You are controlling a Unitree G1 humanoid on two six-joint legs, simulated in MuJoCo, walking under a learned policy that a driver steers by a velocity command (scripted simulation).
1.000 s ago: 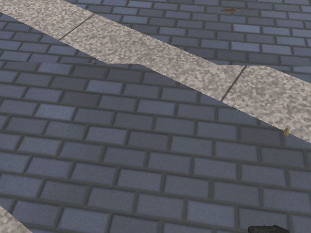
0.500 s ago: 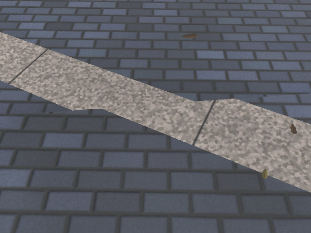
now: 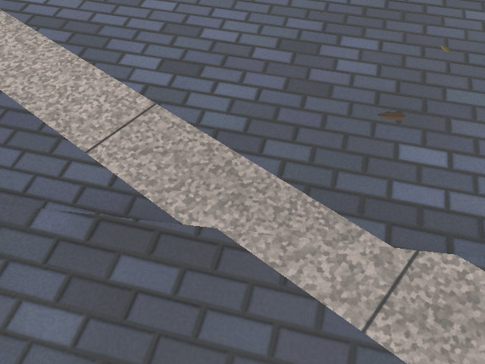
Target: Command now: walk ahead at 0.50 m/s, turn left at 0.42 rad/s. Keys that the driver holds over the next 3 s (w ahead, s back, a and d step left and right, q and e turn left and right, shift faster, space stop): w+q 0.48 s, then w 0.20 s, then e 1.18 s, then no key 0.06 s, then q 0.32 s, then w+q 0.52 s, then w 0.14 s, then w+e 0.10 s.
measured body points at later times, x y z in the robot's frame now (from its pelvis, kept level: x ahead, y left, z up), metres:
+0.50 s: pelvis +0.26 +0.05 +0.00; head +0.29 +0.08 +0.45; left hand +0.38 +0.33 -0.11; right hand +0.31 -0.22 -0.12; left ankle +0.19 +0.08 -0.74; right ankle +0.46 -0.08 -0.67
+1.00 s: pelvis +0.49 +0.07 +0.00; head +0.53 +0.06 +0.45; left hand +0.43 +0.33 -0.12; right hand +0.70 -0.13 -0.12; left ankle +0.51 +0.23 -0.68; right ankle +0.55 +0.01 -0.74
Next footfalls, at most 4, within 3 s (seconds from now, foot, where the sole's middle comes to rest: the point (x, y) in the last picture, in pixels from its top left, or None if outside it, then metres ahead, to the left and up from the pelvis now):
0.14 left None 0.23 0.09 -0.78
0.70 right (254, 326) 0.58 0.03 -0.78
1.24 left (188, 331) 0.56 0.21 -0.78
1.72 right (262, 361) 0.49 0.00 -0.78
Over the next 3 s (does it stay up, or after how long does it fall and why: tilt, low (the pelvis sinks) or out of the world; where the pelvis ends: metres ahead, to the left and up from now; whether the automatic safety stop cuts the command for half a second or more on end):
stays up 0.68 0.11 -0.02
